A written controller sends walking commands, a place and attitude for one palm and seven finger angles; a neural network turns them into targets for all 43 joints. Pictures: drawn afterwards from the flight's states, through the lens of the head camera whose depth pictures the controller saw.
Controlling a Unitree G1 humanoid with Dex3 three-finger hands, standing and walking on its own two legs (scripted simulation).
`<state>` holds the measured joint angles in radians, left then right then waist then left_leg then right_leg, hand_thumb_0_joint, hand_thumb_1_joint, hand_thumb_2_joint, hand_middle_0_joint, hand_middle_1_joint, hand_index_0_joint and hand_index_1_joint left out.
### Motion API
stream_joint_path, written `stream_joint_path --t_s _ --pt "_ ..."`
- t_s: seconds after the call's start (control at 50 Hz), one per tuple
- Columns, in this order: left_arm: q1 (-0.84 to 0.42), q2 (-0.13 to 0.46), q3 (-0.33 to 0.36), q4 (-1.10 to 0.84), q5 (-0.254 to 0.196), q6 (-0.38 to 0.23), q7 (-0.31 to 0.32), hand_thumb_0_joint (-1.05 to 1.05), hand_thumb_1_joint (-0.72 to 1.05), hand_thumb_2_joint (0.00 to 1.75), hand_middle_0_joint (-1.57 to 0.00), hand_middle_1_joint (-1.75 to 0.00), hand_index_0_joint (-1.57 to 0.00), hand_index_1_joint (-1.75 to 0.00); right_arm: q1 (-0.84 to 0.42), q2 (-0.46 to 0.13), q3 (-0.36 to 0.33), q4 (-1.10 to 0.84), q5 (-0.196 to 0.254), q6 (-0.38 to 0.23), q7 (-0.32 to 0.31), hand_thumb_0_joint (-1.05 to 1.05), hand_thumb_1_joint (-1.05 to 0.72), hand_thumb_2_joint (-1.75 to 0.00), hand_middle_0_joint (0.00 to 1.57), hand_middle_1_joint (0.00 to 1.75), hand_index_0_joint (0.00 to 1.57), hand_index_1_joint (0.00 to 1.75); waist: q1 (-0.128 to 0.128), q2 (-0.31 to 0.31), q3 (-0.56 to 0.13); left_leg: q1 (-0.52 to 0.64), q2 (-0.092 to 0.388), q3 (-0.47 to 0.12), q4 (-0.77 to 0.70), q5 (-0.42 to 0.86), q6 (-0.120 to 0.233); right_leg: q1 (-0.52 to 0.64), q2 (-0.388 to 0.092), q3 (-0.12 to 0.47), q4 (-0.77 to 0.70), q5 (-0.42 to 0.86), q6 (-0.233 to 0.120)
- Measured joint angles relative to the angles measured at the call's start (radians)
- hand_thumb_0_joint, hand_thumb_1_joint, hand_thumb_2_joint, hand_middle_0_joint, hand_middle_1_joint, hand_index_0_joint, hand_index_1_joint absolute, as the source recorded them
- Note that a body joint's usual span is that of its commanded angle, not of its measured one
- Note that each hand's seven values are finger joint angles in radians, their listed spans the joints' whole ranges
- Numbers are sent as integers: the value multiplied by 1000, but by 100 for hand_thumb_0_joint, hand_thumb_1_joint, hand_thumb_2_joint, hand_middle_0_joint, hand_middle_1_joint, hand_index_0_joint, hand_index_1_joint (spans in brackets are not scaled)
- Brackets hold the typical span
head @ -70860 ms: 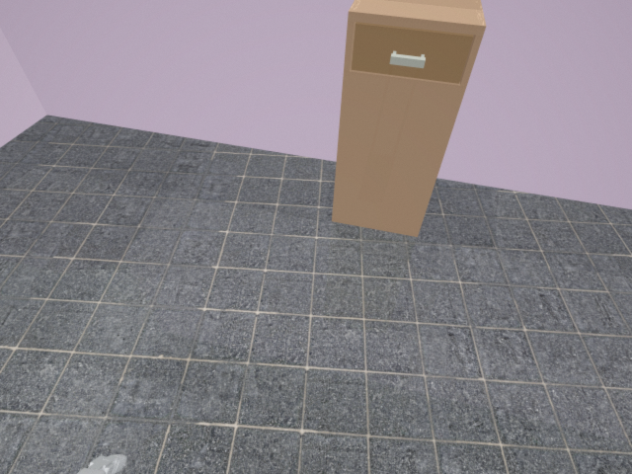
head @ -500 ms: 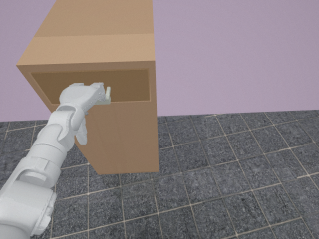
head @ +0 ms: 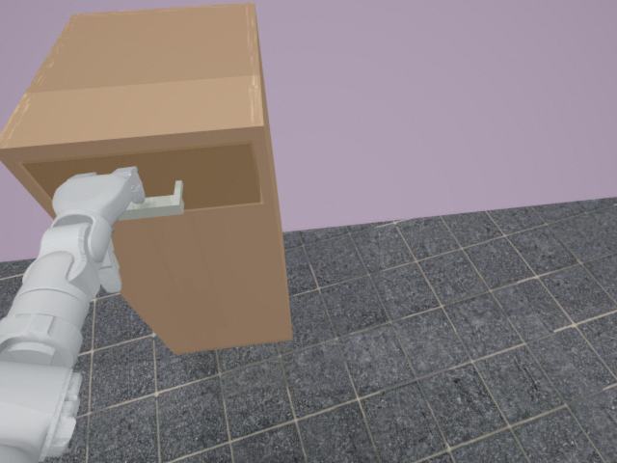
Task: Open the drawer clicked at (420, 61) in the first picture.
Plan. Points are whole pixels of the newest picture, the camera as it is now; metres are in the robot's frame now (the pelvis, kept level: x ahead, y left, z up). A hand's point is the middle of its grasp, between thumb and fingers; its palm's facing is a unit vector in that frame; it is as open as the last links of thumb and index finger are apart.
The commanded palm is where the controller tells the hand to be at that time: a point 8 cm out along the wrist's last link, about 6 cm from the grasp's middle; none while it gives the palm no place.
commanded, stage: re-aim the fingers above the handle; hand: left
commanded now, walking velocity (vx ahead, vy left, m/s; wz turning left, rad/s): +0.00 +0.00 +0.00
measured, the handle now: (151, 198) +0.51 +0.26 +0.02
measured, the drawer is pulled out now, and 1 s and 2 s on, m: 0.00 0.00 0.00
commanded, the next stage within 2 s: lower the fingers behind the handle in 0.20 s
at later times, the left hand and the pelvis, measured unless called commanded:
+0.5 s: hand (123, 222) +0.43 +0.27 +0.06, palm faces -0.19 -0.04 -0.98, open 13.9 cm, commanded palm +0.42 +0.27 +0.12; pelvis +0.00 +0.01 +0.00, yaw +0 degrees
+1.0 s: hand (133, 227) +0.44 +0.26 +0.04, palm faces -0.08 -0.02 -1.00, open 13.9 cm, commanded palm +0.42 +0.27 +0.08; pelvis -0.01 +0.01 -0.01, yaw +0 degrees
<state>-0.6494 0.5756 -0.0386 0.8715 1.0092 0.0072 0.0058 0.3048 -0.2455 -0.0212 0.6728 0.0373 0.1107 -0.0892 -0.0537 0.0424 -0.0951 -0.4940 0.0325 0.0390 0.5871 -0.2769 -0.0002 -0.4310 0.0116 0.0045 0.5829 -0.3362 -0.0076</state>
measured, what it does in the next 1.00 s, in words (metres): stands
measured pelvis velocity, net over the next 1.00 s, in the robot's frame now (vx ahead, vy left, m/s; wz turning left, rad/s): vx -0.01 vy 0.01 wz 0.01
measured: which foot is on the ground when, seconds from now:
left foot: down 0.00-1.00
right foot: down 0.00-1.00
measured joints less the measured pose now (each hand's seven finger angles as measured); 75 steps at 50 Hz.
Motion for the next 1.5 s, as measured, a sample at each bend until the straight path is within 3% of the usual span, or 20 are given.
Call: stream_joint_path --t_s 0.08,0.14,0.18,0.26,0.32,0.38,0.44,0.52,0.58,0.64,0.7,0.76,0.82,0.88,1.0,1.18,1.34,1.5 --pt "56 -26 -23 -156 -11 -152 46 -1 -49 30 -33 -120 -31 -120 17 -29 -47 21 -13 -22 -1 0 -90 -90 21 30 20 30 32 -8 12 -35 -4 -26 47 -16 -1 -16 -3 -25 27 -15 0" --pt "42 -60 -26 -184 2 -191 142 -1 -49 30 -32 -120 -32 -120 -2 -45 -64 45 -13 -31 12 0 -90 -90 21 30 20 29 33 -10 11 -68 -8 -36 82 -27 1 -43 -7 -35 57 -27 1" --pt "10 -71 -14 -155 22 -169 216 -1 -49 30 -32 -120 -32 -120 -25 -48 -62 57 -12 -35 23 0 -90 -90 20 30 20 29 23 -13 8 -88 -9 -35 95 -29 2 -64 -8 -34 73 -30 2" --pt "-76 -65 11 -37 53 -24 305 0 -49 30 -32 -120 -32 -120 -61 -34 -46 60 -11 -36 44 0 -90 -90 20 30 20 29 1 -8 2 -108 -6 -21 92 -20 3 -95 -6 -19 80 -21 4" --pt "-126 -48 11 57 44 92 278 0 -49 30 -32 -120 -31 -120 -61 -19 -28 55 -6 -28 51 0 -90 -90 20 30 20 29 -9 5 -6 -100 -4 -7 72 -12 5 -94 -5 -6 65 -10 6" --pt "-135 -40 -8 103 10 148 186 0 -49 30 -32 -120 -31 -120 -40 -8 -13 49 -1 -16 47 0 -90 -90 20 30 20 29 -11 19 -17 -75 -5 1 49 -7 9 -72 -6 2 41 -2 10" --pt "-105 -37 -24 99 -9 112 81 -1 -49 30 -31 -120 -31 -120 -13 0 2 42 0 -8 33 0 -90 -90 21 30 20 29 -15 20 -23 -49 -7 4 36 -9 12 -46 -8 4 29 -4 13" --pt "-37 -36 1 27 -3 -41 21 -1 -49 30 -31 -120 -31 -120 11 6 2 28 -8 -9 16 0 -90 -90 21 30 20 30 -15 6 -14 -47 -7 4 49 -20 13 -42 -9 5 38 -13 13" --pt "10 -42 40 -39 19 -150 67 0 -49 30 -32 -120 -31 -120 20 4 -15 20 -15 -17 15 0 -90 -90 21 30 20 30 -9 -6 -7 -77 -4 4 79 -32 13 -70 -6 5 63 -22 13" --pt "34 -53 74 -85 48 -192 173 0 -49 30 -32 -120 -32 -120 21 -2 -39 22 -23 -28 29 0 -90 -90 21 30 20 30 0 -10 -6 -122 -3 2 114 -43 13 -113 -5 3 93 -31 14" --pt "28 -61 88 -79 70 -151 281 0 -49 30 -32 -120 -32 -120 10 -9 -53 42 -29 -35 50 0 -90 -90 21 30 20 29 6 -9 -10 -162 -3 -2 140 -48 14 -150 -5 0 117 -37 15" --pt "-5 -65 67 -20 77 -51 338 0 -49 30 -32 -120 -31 -120 -3 -13 -57 62 -27 -37 66 0 -90 -90 21 30 20 29 9 -4 -14 -182 -5 -7 148 -47 15 -167 -7 -5 124 -37 17" --pt "-42 -72 25 45 59 45 324 -1 -49 30 -32 -120 -31 -120 -12 -10 -54 76 -22 -34 70 0 -90 -90 20 30 20 29 5 0 -19 -180 -7 -13 141 -41 16 -161 -8 -11 114 -31 17" --pt "-65 -81 -6 76 33 90 274 -1 -49 30 -32 -120 -31 -120 -15 -4 -44 78 -20 -32 57 0 -90 -90 21 30 20 29 -4 1 -23 -160 -8 -17 126 -35 17 -139 -9 -15 96 -26 17" --pt "-77 -78 -22 82 40 10 187 -1 -49 30 -32 -120 -31 -120 -9 1 -24 54 -22 -30 32 0 -90 -90 21 30 20 29 -24 -6 -34 -136 -7 -12 120 -38 16 -118 -7 -9 91 -26 16" --pt "-48 -66 29 57 66 -67 273 0 -49 30 -29 -123 -30 -120 18 -5 -29 27 -24 -30 44 0 -90 -90 21 30 20 29 -9 -7 -32 -188 -1 0 155 -46 14 -181 -3 3 139 -38 14" --pt "-74 -86 10 97 73 -14 338 -1 -49 30 -29 -122 -29 -124 22 -4 -31 55 -21 -23 56 0 -90 -90 21 30 20 29 -13 -7 -43 -216 2 -9 168 -45 10 -206 0 -5 153 -39 10" --pt "-131 -70 -5 166 70 20 312 0 -49 30 -31 -122 -29 -131 19 -11 -12 45 -18 -18 46 0 -90 -90 21 30 20 29 -32 -7 -42 -225 4 -11 167 -35 8 -218 3 -6 158 -32 8"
